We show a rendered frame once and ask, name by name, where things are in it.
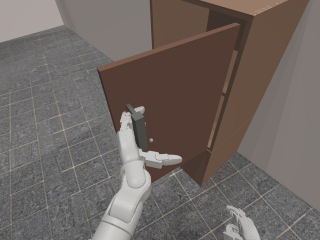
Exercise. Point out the robot left hand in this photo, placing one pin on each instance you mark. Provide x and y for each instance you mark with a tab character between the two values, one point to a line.
128	149

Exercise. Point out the handle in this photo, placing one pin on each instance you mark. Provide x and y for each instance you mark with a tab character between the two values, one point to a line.
139	128

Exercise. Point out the cupboard door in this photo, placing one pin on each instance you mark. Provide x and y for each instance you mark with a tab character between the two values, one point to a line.
179	85

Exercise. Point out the robot left forearm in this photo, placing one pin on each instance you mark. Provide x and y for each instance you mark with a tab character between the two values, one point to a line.
123	213

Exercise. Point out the robot right hand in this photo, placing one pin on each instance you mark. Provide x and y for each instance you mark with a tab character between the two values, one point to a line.
245	230

